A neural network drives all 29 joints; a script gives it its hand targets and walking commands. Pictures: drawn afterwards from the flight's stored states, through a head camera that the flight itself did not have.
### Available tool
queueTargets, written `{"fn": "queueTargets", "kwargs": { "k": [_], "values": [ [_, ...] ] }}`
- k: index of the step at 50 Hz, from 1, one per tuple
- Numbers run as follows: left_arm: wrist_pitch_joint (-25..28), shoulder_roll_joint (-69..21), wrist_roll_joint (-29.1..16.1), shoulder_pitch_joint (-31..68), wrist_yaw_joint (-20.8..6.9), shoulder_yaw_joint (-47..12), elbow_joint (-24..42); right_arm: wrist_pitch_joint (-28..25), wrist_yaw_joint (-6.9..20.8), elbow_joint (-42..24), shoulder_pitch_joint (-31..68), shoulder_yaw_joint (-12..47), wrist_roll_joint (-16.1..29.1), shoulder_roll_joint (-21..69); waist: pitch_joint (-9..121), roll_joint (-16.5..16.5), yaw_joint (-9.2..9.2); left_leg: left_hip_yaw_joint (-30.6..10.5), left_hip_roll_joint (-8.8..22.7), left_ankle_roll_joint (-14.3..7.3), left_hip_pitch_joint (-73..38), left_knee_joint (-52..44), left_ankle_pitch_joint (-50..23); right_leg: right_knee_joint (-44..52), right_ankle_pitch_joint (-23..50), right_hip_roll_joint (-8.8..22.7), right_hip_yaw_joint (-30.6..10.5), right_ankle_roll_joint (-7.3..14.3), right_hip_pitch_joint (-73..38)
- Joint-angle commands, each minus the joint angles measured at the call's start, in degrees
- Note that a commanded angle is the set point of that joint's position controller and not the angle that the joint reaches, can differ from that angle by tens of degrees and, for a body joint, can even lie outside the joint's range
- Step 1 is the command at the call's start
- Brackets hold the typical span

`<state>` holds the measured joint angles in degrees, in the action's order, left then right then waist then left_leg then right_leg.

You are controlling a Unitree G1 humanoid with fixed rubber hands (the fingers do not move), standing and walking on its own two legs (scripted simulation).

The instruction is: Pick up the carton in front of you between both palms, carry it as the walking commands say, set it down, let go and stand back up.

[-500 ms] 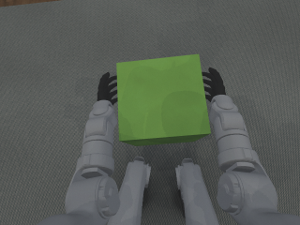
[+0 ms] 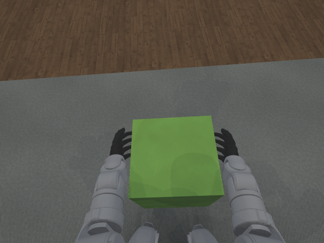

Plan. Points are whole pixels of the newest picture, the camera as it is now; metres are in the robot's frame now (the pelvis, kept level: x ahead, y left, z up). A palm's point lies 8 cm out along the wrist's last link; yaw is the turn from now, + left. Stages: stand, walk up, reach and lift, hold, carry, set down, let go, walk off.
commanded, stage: reach and lift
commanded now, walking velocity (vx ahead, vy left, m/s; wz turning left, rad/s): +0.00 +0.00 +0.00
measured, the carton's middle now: (173, 167) +0.33 +0.00 -0.10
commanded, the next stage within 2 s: hold in 1.36 s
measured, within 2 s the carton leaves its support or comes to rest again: neither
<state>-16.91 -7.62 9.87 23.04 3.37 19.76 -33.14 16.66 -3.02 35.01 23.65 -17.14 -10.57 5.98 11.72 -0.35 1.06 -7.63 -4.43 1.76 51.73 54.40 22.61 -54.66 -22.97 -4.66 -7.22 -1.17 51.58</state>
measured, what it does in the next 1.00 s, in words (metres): rises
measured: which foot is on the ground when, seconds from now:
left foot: down 0.00-1.00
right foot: down 0.00-1.00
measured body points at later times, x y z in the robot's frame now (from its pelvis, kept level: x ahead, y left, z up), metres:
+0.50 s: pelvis +0.02 +0.00 +0.06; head -0.02 +0.00 +0.51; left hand +0.32 +0.16 +0.08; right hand +0.31 -0.15 +0.08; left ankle +0.03 +0.13 -0.68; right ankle +0.03 -0.13 -0.68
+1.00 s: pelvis +0.01 +0.00 +0.07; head -0.01 +0.00 +0.51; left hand +0.32 +0.16 +0.09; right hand +0.32 -0.15 +0.09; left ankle +0.03 +0.13 -0.68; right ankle +0.03 -0.13 -0.68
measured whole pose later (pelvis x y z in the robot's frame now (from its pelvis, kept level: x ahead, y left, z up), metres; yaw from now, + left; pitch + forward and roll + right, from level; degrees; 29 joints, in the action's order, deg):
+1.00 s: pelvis +0.01 +0.00 +0.07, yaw +0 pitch -4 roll +0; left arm -36.4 -9.4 16.9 17.7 -0.3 16.6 -20.3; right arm 36.6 0.2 20.1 16.9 -15.5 -16.7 9.1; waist 0.5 -0.1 0.1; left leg -7.8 -2.4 0.7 8.2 24.0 12.0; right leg -24.1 -12.3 -2.5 -7.9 -0.7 8.0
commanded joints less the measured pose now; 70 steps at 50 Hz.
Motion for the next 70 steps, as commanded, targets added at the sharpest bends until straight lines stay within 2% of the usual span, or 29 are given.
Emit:
{"fn": "queueTargets", "kwargs": {
  "k": [1,8,15,17,22,25,34,41,57,67,70],
  "values": [
    [-0.70,-58.12,-6.41,25.41,-13.94,-34.91,-1.57,-0.18,13.42,-1.36,26.98,32.89,7.04,58.92,25.87,0.93,-0.27,3.14,-2.58,-0.69,-21.50,-10.58,-19.65,11.06,19.59,-2.27,2.34,0.64,-22.68],
    [-5.06,-57.93,-7.26,19.19,-14.86,-37.70,2.50,4.20,14.40,-5.90,20.95,35.42,8.13,58.97,19.04,0.31,-0.41,2.55,-1.61,-0.54,-33.17,-19.88,-25.23,20.13,24.71,-1.28,1.76,0.43,-33.18],
    [-11.99,-57.70,-8.64,15.44,-15.90,-40.03,8.86,11.38,15.17,-12.79,17.36,37.94,9.60,58.01,10.15,0.25,-0.83,2.47,-0.93,-0.54,-41.97,-28.17,-26.12,28.62,25.82,-0.65,1.81,0.21,-42.22],
    [-13.90,-57.07,-8.45,14.76,-16.10,-39.29,9.53,13.35,15.32,-13.84,16.59,37.33,9.32,57.61,6.85,0.32,-1.06,2.53,-0.81,-0.61,-43.16,-30.01,-24.81,30.49,24.45,-0.63,1.94,0.30,-43.14],
    [-16.86,-55.56,-6.28,16.35,-16.96,-34.75,8.03,16.53,16.39,-12.38,18.01,32.81,7.32,56.68,-1.02,0.15,-0.93,3.11,-0.52,-1.05,-43.01,-32.87,-16.07,32.97,15.67,-0.36,2.74,0.77,-42.55],
    [-17.04,-56.13,-5.68,20.03,-17.53,-33.23,7.18,16.69,17.14,-11.51,21.99,31.32,6.89,56.95,-1.98,0.01,-0.79,3.45,-0.32,-1.37,-42.70,-32.93,-12.25,33.04,11.72,-0.18,3.08,0.96,-41.99],
    [-16.88,-57.96,-6.01,26.50,-18.17,-33.87,7.57,16.47,17.68,-11.87,28.36,31.94,7.23,58.42,2.53,0.27,-1.11,3.81,-0.24,-1.33,-44.57,-32.23,-11.57,32.53,10.99,-0.19,3.50,0.90,-43.28],
    [-17.62,-57.13,-5.72,25.08,-18.07,-33.54,8.03,17.28,17.51,-12.36,26.88,31.68,7.06,57.87,3.00,0.29,-1.07,4.04,-0.47,-1.04,-45.78,-33.10,-14.33,33.46,13.84,-0.35,3.60,0.53,-45.00],
    [-19.80,-55.55,-7.50,17.90,-17.61,-36.26,14.82,19.66,16.73,-19.14,19.50,34.39,8.91,56.79,3.48,0.47,-0.95,3.61,-1.12,-0.51,-49.77,-34.51,-24.28,35.00,24.03,-0.72,3.00,-0.12,-49.39],
    [-21.29,-55.13,-8.15,16.74,-17.49,-36.90,17.24,21.09,16.62,-21.72,18.55,35.13,9.59,56.15,2.37,0.29,-1.00,3.32,-1.14,-0.42,-50.50,-35.17,-25.13,35.61,24.71,-0.83,2.91,-0.10,-50.20],
    [-21.89,-55.76,-9.52,17.20,-17.39,-39.13,19.83,21.70,16.59,-24.40,19.11,37.39,10.91,56.57,3.93,0.21,-1.06,3.11,-1.14,-0.31,-51.77,-35.27,-26.64,35.79,26.11,-0.88,2.81,-0.17,-51.24]
  ]
}}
